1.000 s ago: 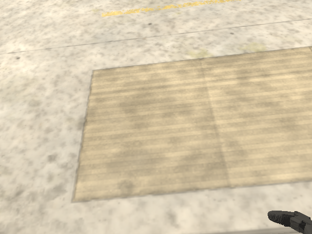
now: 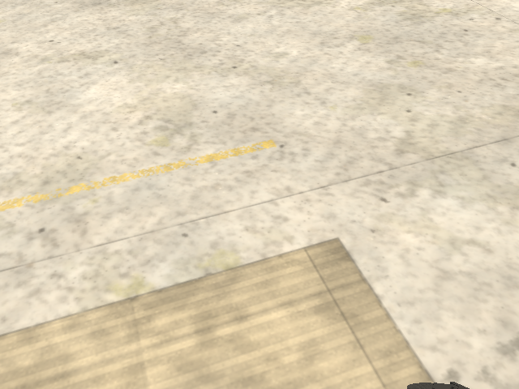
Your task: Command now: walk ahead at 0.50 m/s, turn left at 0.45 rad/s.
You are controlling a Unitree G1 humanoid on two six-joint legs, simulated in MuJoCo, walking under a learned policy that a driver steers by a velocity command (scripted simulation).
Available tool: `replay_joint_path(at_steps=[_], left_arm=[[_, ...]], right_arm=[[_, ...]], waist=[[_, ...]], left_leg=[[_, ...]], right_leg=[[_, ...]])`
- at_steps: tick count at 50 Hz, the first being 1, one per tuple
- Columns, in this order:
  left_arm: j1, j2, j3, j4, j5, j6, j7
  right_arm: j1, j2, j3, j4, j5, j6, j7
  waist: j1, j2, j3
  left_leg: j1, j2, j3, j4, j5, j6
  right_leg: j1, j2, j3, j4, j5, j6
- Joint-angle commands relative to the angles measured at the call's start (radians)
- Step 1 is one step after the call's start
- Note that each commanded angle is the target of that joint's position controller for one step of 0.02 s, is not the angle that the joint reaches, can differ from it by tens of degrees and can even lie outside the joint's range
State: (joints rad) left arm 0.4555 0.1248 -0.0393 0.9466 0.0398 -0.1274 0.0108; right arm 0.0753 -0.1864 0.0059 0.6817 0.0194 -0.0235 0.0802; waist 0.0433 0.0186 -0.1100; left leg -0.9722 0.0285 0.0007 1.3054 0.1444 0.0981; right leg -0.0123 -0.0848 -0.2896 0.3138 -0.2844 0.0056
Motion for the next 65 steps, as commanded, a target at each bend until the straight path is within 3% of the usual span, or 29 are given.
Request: replay_joint_path(at_steps=[1,4,7,9,11,12,13,14,15,17,19,22,27,29,32,34,35,36,37,38,40,44,56,59,60,61,62,63,65], left_arm=[[-0.024,0.216,0.060,-0.063,0.004,-0.008,0.028],[-0.070,0.223,0.077,-0.079,-0.014,0.020,0.011],[-0.085,0.255,0.095,-0.083,-0.040,0.046,-0.012],[-0.114,0.301,0.117,-0.096,-0.059,0.071,-0.016],[-0.106,0.317,0.129,-0.107,-0.077,0.078,-0.010],[-0.118,0.248,0.113,-0.134,-0.043,0.068,-0.002],[-0.069,0.117,0.072,-0.227,-0.034,0.035,0.003],[-0.171,0.168,0.076,-0.252,-0.063,-0.013,-0.002],[-0.257,0.217,0.082,-0.292,-0.096,-0.036,-0.004],[-0.283,0.219,0.084,-0.310,-0.060,-0.046,0.007],[-0.233,0.232,0.095,-0.319,-0.049,-0.024,-0.003],[-0.298,0.208,0.089,-0.345,-0.023,0.000,-0.002],[-0.505,0.158,0.059,-0.387,-0.020,-0.011,-0.021],[-0.547,0.177,0.070,-0.393,-0.052,-0.010,-0.029],[-0.517,0.230,0.104,-0.396,-0.053,-0.015,-0.023],[-0.357,0.272,0.133,-0.347,-0.044,-0.021,-0.019],[-0.226,0.311,0.149,-0.336,-0.029,-0.030,-0.015],[-0.087,0.393,0.161,-0.329,-0.021,-0.022,-0.014],[-0.039,0.407,0.168,-0.283,-0.016,-0.013,-0.024],[-0.111,0.293,0.146,-0.325,-0.030,-0.004,-0.016],[-0.163,0.238,0.125,-0.307,-0.029,0.021,-0.004],[-0.234,0.208,0.117,-0.257,-0.023,0.015,-0.006],[-0.129,0.346,0.154,-0.139,-0.068,0.041,-0.004],[-0.134,0.347,0.151,-0.121,-0.077,0.054,-0.006],[-0.132,0.301,0.132,-0.134,-0.054,0.049,-0.003],[-0.058,0.173,0.087,-0.191,-0.022,0.028,-0.014],[-0.115,0.248,0.102,-0.180,-0.058,-0.002,-0.021],[-0.211,0.291,0.117,-0.213,-0.092,-0.011,-0.025],[-0.264,0.265,0.110,-0.222,-0.053,-0.008,-0.015]], right_arm=[[-0.077,-0.063,-0.031,-0.033,0.017,0.001,0.025],[-0.115,-0.053,-0.042,-0.044,0.022,0.005,0.028],[-0.086,-0.081,-0.064,-0.056,0.004,0.009,0.007],[0.018,-0.123,-0.083,-0.045,0.003,0.014,-0.007],[0.277,-0.219,-0.135,0.022,-0.002,0.013,-0.031],[0.358,-0.277,-0.156,0.035,-0.014,0.017,-0.047],[0.324,-0.362,-0.167,-0.001,0.000,0.007,-0.051],[0.335,-0.271,-0.137,-0.004,0.000,-0.012,-0.045],[0.322,-0.229,-0.126,-0.016,-0.003,-0.021,-0.049],[0.237,-0.173,-0.100,-0.039,-0.004,-0.047,-0.051],[0.205,-0.141,-0.082,-0.061,-0.016,-0.054,-0.057],[0.233,-0.187,-0.091,-0.056,-0.013,-0.056,-0.087],[0.296,-0.223,-0.101,-0.039,0.000,-0.029,-0.112],[0.322,-0.234,-0.106,-0.037,0.006,-0.026,-0.102],[0.322,-0.219,-0.110,-0.036,0.012,-0.019,-0.114],[0.270,-0.200,-0.109,-0.055,0.011,-0.022,-0.107],[0.255,-0.154,-0.092,-0.075,-0.003,-0.021,-0.098],[0.332,-0.067,-0.065,-0.101,-0.043,-0.025,-0.098],[0.468,-0.076,-0.062,-0.116,0.020,-0.037,-0.098],[0.395,-0.193,-0.085,-0.095,0.036,-0.029,-0.104],[0.192,-0.200,-0.091,-0.143,0.003,-0.014,-0.105],[0.200,-0.140,-0.092,-0.146,0.008,0.010,-0.079],[-0.079,-0.110,-0.070,-0.196,0.005,-0.011,-0.035],[0.157,-0.188,-0.120,-0.129,-0.011,-0.016,-0.040],[0.331,-0.252,-0.150,-0.092,-0.011,-0.011,-0.054],[0.360,-0.391,-0.164,-0.094,-0.012,-0.016,-0.066],[0.411,-0.311,-0.142,-0.097,-0.010,-0.027,-0.065],[0.365,-0.267,-0.127,-0.083,-0.015,-0.037,-0.063],[0.236,-0.193,-0.102,-0.086,-0.011,-0.042,-0.061]], waist=[[-0.024,-0.087,0.189],[-0.016,-0.105,0.206],[-0.025,-0.163,0.220],[-0.069,-0.219,0.195],[-0.158,-0.178,0.055],[-0.165,-0.068,0.005],[-0.063,0.254,-0.102],[-0.111,0.117,-0.189],[-0.127,0.062,-0.096],[-0.055,-0.069,-0.004],[-0.013,-0.028,0.022],[-0.014,-0.034,0.095],[-0.100,0.028,0.119],[-0.132,0.069,0.111],[-0.108,0.114,0.088],[-0.008,0.155,0.030],[0.066,0.103,-0.071],[0.059,-0.129,-0.232],[-0.005,-0.533,-0.301],[0.031,-0.303,-0.181],[0.044,-0.087,0.001],[-0.046,-0.128,0.091],[0.027,-0.093,0.163],[-0.114,-0.084,0.037],[-0.194,-0.036,-0.065],[-0.112,0.272,-0.164],[-0.174,0.202,-0.289],[-0.172,0.154,-0.146],[-0.101,0.053,-0.021]], left_leg=[[-0.015,0.043,0.023,-0.205,0.020,0.000],[0.139,0.053,0.087,-0.427,-0.060,0.021],[0.285,0.001,0.177,-0.550,-0.218,0.047],[0.362,-0.055,0.229,-0.635,-0.335,0.062],[0.743,-0.136,0.191,-0.832,-0.267,0.106],[1.021,-0.025,-0.041,-0.737,-0.274,0.143],[1.325,0.218,-0.629,-0.881,-0.530,0.377],[1.296,0.259,-0.797,-1.053,-0.650,0.359],[1.176,0.259,-0.685,-1.082,-0.550,0.298],[0.927,0.192,-0.492,-1.068,-0.368,0.248],[0.803,0.134,-0.408,-1.090,-0.386,0.241],[0.703,0.112,-0.344,-1.103,-0.304,0.229],[0.619,0.037,-0.242,-1.068,-0.309,0.166],[0.671,0.050,-0.263,-1.027,-0.296,0.151],[0.790,0.081,-0.350,-0.906,-0.282,0.109],[0.823,0.060,-0.367,-0.757,-0.115,0.068],[0.723,0.002,-0.314,-0.524,-0.133,0.023],[0.537,-0.078,-0.202,-0.204,-0.483,-0.025],[0.213,-0.137,-0.171,0.079,-0.714,-0.067],[0.128,-0.055,-0.190,0.202,-0.606,-0.081],[0.156,0.012,-0.127,0.185,-0.464,-0.081],[0.250,0.061,-0.112,0.017,-0.444,-0.082],[0.367,0.033,0.024,-0.629,-0.292,-0.033],[0.754,-0.085,0.116,-0.781,-0.279,0.037],[1.047,-0.010,-0.018,-0.741,-0.248,0.076],[1.333,0.297,-0.567,-0.846,-0.339,0.253],[1.353,0.360,-0.792,-0.993,-0.431,0.306],[1.269,0.323,-0.626,-0.987,-0.369,0.256],[1.000,0.246,-0.408,-0.997,-0.214,0.192]], right_leg=[[-0.013,-0.239,0.072,-0.219,0.148,-0.111],[0.043,-0.242,0.008,-0.226,0.237,-0.117],[0.124,-0.228,-0.023,-0.111,0.666,-0.116],[0.213,-0.225,-0.017,0.076,1.024,-0.101],[0.112,-0.165,-0.013,0.426,1.007,-0.069],[-0.220,-0.122,0.040,0.707,0.520,-0.030],[-0.685,0.123,0.128,1.147,-0.208,0.056],[-0.750,0.115,0.381,1.245,-0.188,0.033],[-0.766,0.058,0.383,1.245,-0.097,0.009],[-0.718,-0.015,0.396,1.138,0.012,-0.008],[-0.678,-0.047,0.402,1.082,0.045,-0.005],[-0.743,-0.069,0.367,0.937,0.057,0.040],[-0.608,0.017,0.299,0.425,0.299,0.091],[-0.557,0.051,0.298,0.312,0.355,0.086],[-0.501,0.068,0.340,0.200,0.324,0.052],[-0.318,0.082,0.336,0.163,0.249,-0.004],[-0.084,0.000,0.397,0.196,0.210,-0.059],[0.196,-0.211,0.621,0.231,0.180,-0.129],[0.371,-0.396,1.200,-0.006,-0.149,-0.295],[0.289,-0.354,1.129,-0.039,-0.294,-0.250],[0.016,-0.269,0.764,-0.026,-0.051,-0.193],[-0.188,-0.177,0.485,-0.089,0.158,-0.182],[-0.061,-0.215,0.228,-0.105,0.279,-0.153],[-0.082,-0.159,0.130,0.227,0.723,-0.110],[-0.283,-0.118,0.107,0.500,0.572,-0.066],[-0.687,0.048,0.144,0.911,-0.196,0.005],[-0.790,0.072,0.350,1.070,-0.293,-0.002],[-0.882,0.024,0.349,1.098,-0.211,-0.019],[-0.803,-0.052,0.343,0.966,-0.057,-0.027]])
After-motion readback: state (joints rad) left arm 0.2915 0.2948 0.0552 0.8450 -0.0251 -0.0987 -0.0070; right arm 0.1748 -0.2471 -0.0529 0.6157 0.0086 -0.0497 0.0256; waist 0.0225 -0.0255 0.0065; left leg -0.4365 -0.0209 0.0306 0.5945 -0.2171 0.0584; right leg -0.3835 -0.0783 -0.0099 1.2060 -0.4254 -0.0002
